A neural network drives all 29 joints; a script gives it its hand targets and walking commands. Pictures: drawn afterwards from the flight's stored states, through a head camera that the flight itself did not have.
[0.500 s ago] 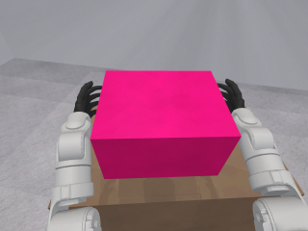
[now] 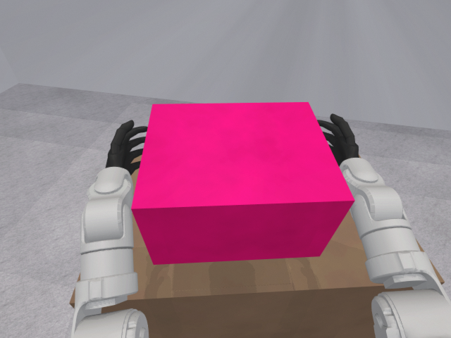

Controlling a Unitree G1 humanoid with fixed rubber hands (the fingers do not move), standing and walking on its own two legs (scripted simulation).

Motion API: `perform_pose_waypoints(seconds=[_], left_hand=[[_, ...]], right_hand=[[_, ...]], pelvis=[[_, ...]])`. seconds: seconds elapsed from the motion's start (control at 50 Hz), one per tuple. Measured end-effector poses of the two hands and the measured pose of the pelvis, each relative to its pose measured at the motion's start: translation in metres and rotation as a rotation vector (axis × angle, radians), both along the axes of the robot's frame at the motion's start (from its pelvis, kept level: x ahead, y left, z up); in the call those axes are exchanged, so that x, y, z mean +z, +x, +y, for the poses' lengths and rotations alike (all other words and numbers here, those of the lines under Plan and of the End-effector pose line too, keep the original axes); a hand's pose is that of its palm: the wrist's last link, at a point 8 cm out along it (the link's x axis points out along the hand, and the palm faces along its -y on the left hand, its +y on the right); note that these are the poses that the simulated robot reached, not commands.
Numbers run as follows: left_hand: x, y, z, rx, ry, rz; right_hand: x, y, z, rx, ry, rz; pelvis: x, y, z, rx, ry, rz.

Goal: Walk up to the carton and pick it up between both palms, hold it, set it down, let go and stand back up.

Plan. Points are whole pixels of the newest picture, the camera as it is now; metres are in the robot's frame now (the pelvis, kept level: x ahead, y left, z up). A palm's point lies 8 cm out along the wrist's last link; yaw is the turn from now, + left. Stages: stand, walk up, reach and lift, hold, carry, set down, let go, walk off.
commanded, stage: hold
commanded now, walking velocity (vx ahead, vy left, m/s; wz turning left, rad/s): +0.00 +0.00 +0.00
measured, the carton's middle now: (234, 179) +0.35 +0.00 +0.14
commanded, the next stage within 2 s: none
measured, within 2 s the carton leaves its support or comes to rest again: neither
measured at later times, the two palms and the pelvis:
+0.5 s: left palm (121, 167) +0.35 +0.19 +0.18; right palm (342, 158) +0.36 -0.19 +0.18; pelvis +0.00 +0.00 +0.00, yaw +0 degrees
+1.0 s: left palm (120, 169) +0.34 +0.19 +0.18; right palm (343, 160) +0.35 -0.19 +0.18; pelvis +0.00 +0.00 +0.00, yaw +0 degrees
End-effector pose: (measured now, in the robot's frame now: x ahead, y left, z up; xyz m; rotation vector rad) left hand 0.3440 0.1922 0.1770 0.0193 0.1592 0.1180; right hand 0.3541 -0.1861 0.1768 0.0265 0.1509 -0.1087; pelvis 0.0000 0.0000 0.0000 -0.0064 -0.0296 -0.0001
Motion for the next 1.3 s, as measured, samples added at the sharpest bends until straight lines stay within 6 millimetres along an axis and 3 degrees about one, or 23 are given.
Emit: perform_pose_waypoints(seconds=[1.3], left_hand=[[-0.001,-0.0005,0.0018,0.003,0.003,0.007]], right_hand=[[-0.0009,0.0015,0.0019,0.005,0.001,0.0]], pelvis=[[0.0,-0.0006,-0.0011,0.002,0.001,0.006]])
